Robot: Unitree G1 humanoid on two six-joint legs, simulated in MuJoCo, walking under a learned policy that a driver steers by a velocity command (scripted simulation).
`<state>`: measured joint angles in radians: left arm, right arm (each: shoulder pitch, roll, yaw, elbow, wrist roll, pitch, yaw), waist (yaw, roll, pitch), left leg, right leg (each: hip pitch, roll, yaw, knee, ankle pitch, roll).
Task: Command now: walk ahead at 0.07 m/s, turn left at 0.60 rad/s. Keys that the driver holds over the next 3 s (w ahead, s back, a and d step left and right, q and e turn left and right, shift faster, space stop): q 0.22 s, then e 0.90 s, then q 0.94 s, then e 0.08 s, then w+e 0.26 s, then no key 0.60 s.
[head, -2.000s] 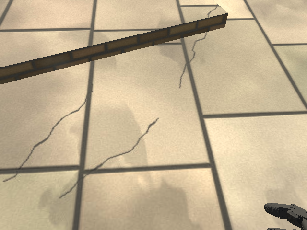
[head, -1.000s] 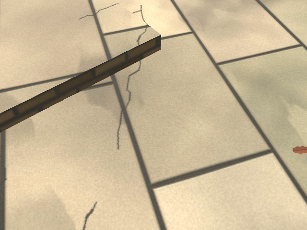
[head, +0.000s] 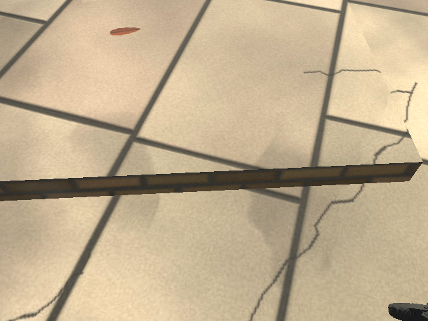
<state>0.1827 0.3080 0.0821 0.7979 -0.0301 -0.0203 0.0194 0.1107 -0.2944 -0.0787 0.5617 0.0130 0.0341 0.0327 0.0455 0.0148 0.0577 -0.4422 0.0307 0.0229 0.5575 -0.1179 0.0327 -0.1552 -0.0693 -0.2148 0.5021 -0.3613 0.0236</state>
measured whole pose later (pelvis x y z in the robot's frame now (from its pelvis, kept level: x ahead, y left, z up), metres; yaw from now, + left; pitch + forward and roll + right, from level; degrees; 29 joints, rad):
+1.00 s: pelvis +0.06 -0.05 -0.01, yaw -9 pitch +2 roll +2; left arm 0.17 0.30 0.08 0.61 -0.02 0.06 -0.02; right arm 0.16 -0.29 -0.09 0.67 0.00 0.02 -0.04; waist -0.01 0.03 0.03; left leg -0.36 0.13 0.13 0.69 -0.38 -0.06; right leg -0.35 -0.01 -0.03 0.65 -0.33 -0.03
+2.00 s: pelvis +0.05 -0.01 +0.00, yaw +7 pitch +3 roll -1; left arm 0.16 0.32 0.10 0.68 0.01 0.03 0.03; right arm 0.14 -0.29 -0.07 0.60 -0.01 0.03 0.01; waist 0.02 -0.04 0.05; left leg -0.36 -0.02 0.01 0.61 -0.31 0.05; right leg -0.46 -0.07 -0.05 1.04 -0.56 0.07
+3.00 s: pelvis +0.22 -0.01 +0.00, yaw +2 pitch -1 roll +0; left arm 0.24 0.24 0.02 0.89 0.01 0.04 0.04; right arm 0.15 -0.23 -0.01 0.84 0.00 -0.02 -0.01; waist 0.01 -0.02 0.05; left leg -0.28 -0.04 0.06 0.51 -0.22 0.06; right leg -0.10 0.01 0.04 0.49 -0.36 0.00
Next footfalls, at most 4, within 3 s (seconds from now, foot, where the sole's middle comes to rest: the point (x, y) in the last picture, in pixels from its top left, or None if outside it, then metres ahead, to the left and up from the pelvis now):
0.38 right None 0.12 -0.14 -0.77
0.98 right None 0.08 -0.16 -0.77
1.38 left None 0.13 0.07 -0.77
1.92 left None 0.09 0.09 -0.77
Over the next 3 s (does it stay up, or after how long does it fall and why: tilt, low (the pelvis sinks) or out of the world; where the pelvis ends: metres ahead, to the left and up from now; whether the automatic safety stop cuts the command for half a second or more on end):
stays up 0.22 -0.01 0.00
